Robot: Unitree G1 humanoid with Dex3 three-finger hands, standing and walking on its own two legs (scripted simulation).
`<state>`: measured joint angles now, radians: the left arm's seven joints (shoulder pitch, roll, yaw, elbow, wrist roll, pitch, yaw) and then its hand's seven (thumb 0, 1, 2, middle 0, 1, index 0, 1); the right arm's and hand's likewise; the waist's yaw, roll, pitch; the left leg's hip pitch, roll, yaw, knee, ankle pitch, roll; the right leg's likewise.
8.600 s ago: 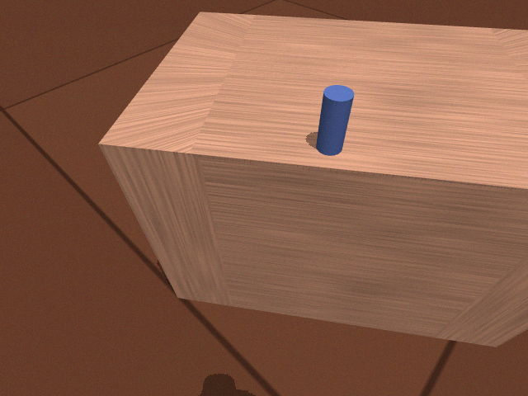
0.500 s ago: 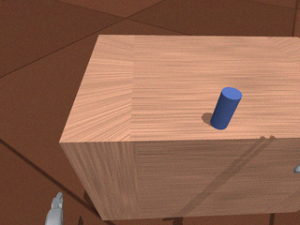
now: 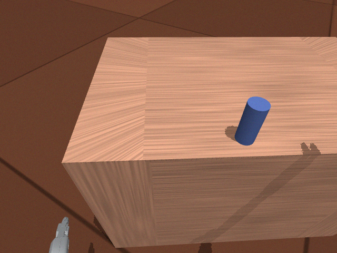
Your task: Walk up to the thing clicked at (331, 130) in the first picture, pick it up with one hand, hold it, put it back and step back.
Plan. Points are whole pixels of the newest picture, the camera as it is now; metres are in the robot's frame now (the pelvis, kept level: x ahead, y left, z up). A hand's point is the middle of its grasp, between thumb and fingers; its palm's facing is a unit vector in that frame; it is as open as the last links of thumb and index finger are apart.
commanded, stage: go down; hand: right
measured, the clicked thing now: (251, 122) +0.42 -0.21 +0.09
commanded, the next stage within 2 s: approach in 1.96 s
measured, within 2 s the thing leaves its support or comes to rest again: neither
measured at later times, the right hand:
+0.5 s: hand out of the picture +0.30 -0.38 +0.20, palm faces +0.24 +0.97 -0.08, open 17.7 cm
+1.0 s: hand out of the picture +0.31 -0.40 +0.21, palm faces +0.22 +0.97 -0.01, open 17.7 cm
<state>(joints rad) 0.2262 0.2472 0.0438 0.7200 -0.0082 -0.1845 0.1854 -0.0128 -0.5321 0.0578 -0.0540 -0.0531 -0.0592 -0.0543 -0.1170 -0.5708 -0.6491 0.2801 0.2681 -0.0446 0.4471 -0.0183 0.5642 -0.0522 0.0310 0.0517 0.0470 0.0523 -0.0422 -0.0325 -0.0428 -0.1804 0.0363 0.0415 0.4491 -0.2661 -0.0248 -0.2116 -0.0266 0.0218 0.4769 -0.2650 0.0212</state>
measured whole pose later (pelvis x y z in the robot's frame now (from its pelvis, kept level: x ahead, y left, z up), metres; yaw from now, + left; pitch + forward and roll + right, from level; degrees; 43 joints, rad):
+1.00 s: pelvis +0.00 +0.00 +0.00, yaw +0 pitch +4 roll +1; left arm 0.24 0.27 -0.05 0.70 0.00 -0.25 0.25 -0.01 -0.54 0.06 -0.06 -0.05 -0.06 -0.06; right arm -0.48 -0.83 -0.68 0.80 0.24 0.12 0.62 -0.02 0.61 -0.08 0.01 0.06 0.03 0.06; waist 0.00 -0.02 -0.08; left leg -0.29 0.03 0.04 0.49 -0.27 -0.02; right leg -0.34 -0.03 0.02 0.55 -0.28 0.02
